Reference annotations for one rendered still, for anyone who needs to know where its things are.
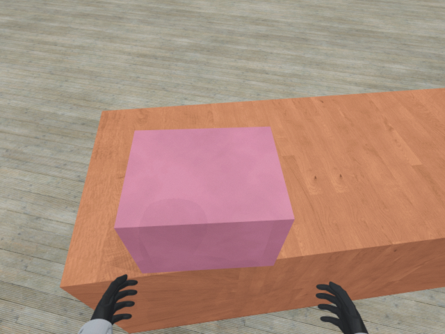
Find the pedestal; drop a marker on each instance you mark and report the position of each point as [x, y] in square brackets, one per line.
[365, 175]

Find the carton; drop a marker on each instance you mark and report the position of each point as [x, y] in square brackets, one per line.
[198, 199]

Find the robot right hand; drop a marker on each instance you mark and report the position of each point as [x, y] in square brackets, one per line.
[350, 321]

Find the robot left hand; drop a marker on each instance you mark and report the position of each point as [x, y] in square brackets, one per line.
[107, 306]

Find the robot left forearm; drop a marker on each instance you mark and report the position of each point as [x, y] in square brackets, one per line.
[97, 326]

